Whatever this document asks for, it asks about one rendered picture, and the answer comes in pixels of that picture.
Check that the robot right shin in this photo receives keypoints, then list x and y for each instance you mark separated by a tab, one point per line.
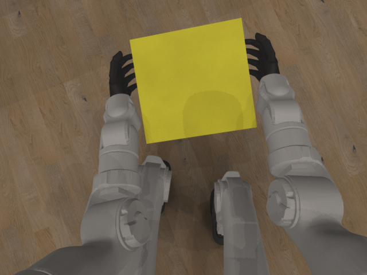
245	183

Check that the carton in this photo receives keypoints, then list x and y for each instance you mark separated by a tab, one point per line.
194	81

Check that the left robot hand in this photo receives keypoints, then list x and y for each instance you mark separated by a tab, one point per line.
118	82

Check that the right robot foot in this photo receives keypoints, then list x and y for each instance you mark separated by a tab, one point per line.
218	238

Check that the robot left upper arm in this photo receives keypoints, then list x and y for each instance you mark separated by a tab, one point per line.
111	233

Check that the left robot forearm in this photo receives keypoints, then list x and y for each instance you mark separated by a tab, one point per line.
118	175

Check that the right robot forearm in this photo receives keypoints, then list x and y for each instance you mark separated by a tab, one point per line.
285	131

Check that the right robot hand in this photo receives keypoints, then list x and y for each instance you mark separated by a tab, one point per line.
267	62

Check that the robot right upper arm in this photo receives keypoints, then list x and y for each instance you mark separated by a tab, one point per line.
310	210

